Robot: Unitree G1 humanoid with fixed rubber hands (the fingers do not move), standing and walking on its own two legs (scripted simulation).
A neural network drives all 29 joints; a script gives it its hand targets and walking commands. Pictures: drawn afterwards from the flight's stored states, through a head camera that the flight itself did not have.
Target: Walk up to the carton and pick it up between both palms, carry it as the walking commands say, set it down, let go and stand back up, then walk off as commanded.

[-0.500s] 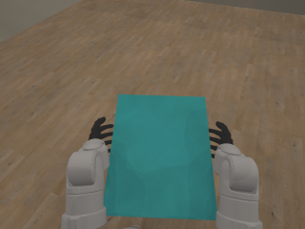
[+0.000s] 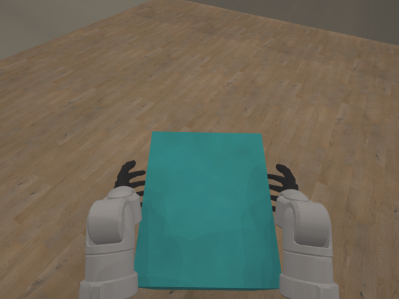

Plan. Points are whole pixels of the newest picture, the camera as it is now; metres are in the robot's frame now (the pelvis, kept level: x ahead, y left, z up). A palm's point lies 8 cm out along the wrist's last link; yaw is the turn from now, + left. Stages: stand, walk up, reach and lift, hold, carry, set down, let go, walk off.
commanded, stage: carry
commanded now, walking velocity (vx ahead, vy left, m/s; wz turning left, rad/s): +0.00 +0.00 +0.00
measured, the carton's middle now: (205, 214) +0.30 +0.01 -0.01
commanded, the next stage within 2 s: none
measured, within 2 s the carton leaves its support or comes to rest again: neither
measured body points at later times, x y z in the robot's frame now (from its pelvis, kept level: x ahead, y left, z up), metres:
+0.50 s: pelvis -0.01 -0.01 +0.00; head -0.04 -0.02 +0.45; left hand +0.28 +0.14 +0.08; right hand +0.27 -0.17 +0.08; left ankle +0.05 +0.10 -0.73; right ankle +0.03 -0.13 -0.73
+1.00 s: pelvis -0.01 -0.02 +0.00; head -0.03 -0.02 +0.45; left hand +0.29 +0.13 +0.08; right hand +0.28 -0.18 +0.08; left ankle +0.05 +0.10 -0.73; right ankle +0.03 -0.13 -0.73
